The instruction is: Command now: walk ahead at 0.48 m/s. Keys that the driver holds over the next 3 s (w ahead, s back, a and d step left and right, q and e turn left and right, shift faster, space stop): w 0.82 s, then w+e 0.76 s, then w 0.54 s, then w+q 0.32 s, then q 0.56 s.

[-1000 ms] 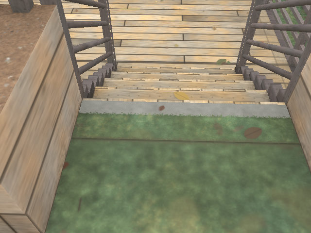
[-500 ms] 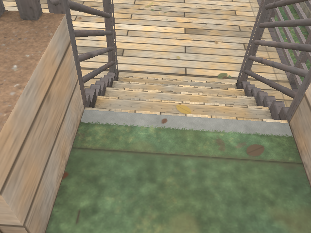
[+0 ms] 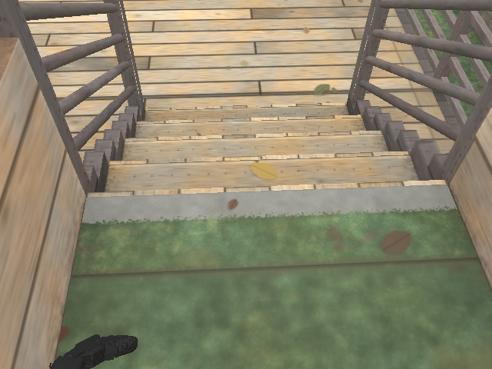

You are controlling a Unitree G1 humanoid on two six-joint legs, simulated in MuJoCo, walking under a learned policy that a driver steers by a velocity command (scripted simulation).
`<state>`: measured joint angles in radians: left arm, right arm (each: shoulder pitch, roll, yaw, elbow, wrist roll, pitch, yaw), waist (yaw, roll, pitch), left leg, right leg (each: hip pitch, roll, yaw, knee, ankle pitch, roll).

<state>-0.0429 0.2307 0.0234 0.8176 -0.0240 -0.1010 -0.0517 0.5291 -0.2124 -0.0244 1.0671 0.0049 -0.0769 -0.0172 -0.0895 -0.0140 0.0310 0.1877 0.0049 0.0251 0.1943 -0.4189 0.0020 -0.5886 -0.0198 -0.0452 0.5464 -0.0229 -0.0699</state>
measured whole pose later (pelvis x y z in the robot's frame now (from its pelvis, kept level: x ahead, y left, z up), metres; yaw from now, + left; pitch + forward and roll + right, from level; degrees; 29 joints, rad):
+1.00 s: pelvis +0.58 +0.03 +0.02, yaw -3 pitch +2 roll +2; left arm 0.07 0.19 0.02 0.87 0.05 -0.05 -0.06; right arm 0.46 -0.15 0.00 1.04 -0.08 -0.12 0.04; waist -0.07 -0.03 -0.02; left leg 0.07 -0.06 0.12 0.18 -0.29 0.04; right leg -0.64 -0.07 0.00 0.61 0.05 -0.06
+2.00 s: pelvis +1.07 -0.13 -0.08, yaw -25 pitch +0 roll +2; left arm -0.05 0.22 0.04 0.75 0.09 -0.01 -0.07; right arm 0.64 -0.23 -0.03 0.99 -0.07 -0.11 0.01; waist -0.14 -0.06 0.06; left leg -0.04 0.07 0.12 0.93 -0.87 -0.05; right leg -0.52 -0.02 0.00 0.54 0.45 -0.06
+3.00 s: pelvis +1.46 -0.31 -0.38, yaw -2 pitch +4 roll -1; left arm 0.26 0.23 0.02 0.73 0.06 -0.09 -0.02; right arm 0.27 -0.30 -0.04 0.75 -0.03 -0.09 0.04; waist 0.00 0.03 -0.04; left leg -0.66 -0.10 -0.10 1.30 -0.55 0.03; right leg -0.52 -0.01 -0.07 0.95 -0.53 -0.08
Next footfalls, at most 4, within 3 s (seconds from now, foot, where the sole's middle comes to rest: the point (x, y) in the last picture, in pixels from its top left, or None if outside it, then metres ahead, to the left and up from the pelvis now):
0.02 right None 0.21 -0.11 -0.76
0.56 left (187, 352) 0.51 0.13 -0.76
1.10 right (266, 244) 0.81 -0.11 -0.76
1.54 left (204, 207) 0.97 0.07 -0.76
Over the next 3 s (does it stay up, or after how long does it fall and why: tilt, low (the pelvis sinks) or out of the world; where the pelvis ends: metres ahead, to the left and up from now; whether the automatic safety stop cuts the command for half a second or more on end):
stays up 1.46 -0.31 -0.38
